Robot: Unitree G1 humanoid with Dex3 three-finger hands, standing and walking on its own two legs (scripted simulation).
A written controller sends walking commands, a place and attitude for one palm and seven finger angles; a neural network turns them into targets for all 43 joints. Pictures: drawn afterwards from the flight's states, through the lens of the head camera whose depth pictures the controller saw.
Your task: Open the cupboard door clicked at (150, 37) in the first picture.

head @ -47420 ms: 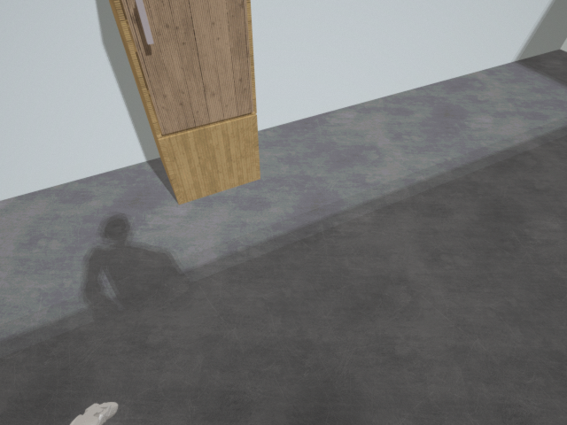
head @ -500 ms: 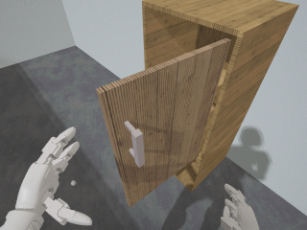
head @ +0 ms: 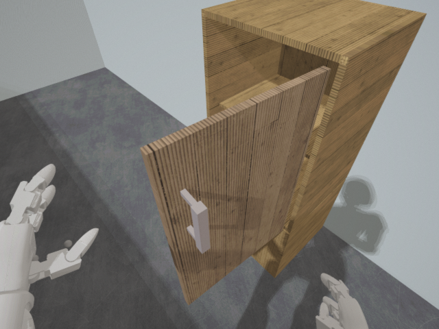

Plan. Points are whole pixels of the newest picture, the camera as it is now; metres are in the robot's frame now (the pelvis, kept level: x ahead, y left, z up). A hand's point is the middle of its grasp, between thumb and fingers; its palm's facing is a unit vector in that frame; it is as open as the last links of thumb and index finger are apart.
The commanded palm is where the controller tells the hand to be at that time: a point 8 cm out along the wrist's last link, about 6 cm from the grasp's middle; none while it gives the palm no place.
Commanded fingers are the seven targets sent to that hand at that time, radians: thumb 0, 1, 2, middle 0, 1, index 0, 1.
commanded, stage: draw the hand back to the body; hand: left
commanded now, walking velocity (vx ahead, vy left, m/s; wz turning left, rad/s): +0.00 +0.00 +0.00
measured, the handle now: (195, 221) +0.27 +0.09 +0.08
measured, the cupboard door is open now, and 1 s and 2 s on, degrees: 85 85 85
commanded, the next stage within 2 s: step back with the hand held close in 0.54 s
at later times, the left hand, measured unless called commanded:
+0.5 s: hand (68, 239) +0.18 +0.24 +0.15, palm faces +0.44 -0.81 -0.40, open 7.5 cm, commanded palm +0.13 +0.28 +0.17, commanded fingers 0.00 0.90 0.90 -0.20 -0.30 -0.20 -0.30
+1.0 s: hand (74, 241) +0.18 +0.23 +0.15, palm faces +0.29 -0.80 -0.52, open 7.4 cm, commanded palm +0.12 +0.29 +0.18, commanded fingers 0.00 0.90 0.90 -0.20 -0.30 -0.20 -0.30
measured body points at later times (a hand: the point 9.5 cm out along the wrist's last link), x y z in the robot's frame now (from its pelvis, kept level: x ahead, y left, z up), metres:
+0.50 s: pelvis -0.01 -0.02 +0.00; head -0.03 -0.04 +0.45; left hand +0.15 +0.28 +0.17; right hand +0.18 -0.24 -0.08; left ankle -0.04 +0.08 -0.74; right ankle +0.02 -0.12 -0.74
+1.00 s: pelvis -0.04 -0.01 +0.00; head -0.01 -0.01 +0.45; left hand +0.16 +0.27 +0.18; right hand +0.13 -0.26 -0.09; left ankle -0.04 +0.08 -0.74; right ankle +0.02 -0.12 -0.74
